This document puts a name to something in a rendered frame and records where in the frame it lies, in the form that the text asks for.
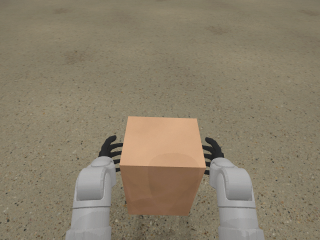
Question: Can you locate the left robot hand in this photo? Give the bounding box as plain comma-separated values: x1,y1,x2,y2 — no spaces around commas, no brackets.
98,135,124,172

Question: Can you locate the left robot forearm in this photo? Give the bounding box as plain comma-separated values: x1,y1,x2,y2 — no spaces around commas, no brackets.
65,156,117,240

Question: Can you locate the right robot hand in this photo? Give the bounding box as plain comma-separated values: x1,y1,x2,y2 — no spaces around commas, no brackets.
202,137,224,175

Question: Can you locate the right robot forearm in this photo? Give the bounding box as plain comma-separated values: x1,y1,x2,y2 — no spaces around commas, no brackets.
209,157,265,240

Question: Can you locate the carton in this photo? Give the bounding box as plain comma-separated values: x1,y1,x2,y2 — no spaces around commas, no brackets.
119,116,206,216

